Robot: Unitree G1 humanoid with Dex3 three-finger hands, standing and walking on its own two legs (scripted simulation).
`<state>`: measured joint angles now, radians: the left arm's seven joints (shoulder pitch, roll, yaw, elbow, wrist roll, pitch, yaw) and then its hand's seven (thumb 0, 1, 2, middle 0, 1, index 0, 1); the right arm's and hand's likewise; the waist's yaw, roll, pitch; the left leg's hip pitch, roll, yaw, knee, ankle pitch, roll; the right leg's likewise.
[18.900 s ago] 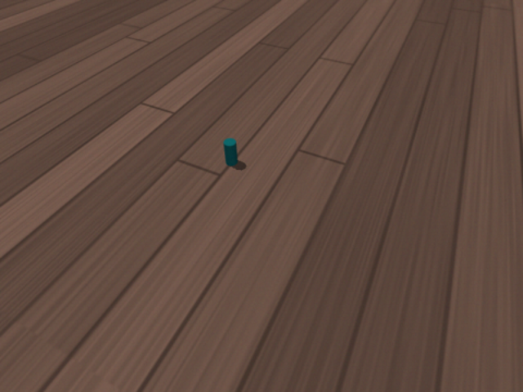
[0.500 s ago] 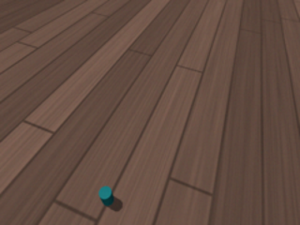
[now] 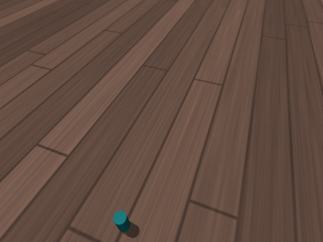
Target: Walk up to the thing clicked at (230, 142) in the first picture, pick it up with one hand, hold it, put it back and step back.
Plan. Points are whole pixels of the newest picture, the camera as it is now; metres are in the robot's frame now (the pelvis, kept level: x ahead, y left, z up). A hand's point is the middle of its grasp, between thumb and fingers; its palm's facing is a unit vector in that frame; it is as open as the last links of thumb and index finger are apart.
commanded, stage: walk up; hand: left
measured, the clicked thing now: (122, 221) +0.39 +0.23 -0.70
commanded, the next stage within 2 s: none
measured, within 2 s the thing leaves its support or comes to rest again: neither
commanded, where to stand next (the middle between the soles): +0.06 +0.01 m, yaw +4 degrees
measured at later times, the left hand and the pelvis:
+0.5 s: hand out of the picture +0.08 +0.26 -0.15, palm faces -0.02 -0.95 -0.32, open 7.4 cm; pelvis +0.01 +0.01 +0.01, yaw +1 degrees
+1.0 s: hand out of the picture +0.02 +0.25 -0.16, palm faces +0.01 -0.91 -0.42, open 7.4 cm; pelvis -0.04 -0.03 -0.02, yaw +1 degrees
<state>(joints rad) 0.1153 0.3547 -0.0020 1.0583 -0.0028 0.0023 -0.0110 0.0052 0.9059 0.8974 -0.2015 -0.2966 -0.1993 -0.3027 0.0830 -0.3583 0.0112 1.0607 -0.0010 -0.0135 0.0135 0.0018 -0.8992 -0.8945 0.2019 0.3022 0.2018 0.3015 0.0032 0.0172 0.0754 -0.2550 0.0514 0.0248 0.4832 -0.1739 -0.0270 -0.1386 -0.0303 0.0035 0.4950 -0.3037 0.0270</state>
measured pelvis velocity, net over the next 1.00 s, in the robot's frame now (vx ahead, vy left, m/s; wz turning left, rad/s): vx -0.04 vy -0.03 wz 0.02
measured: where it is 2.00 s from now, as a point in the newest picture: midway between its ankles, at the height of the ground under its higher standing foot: outside the picture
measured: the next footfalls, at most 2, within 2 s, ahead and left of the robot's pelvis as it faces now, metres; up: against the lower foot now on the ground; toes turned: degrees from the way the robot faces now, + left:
left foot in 1.28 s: -0.04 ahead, +0.11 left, +0.00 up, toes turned +6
right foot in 1.56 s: +0.12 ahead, -0.13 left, +0.00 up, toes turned +4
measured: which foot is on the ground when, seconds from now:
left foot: down 0.00-0.94, up 0.96-1.00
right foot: down 0.00-1.00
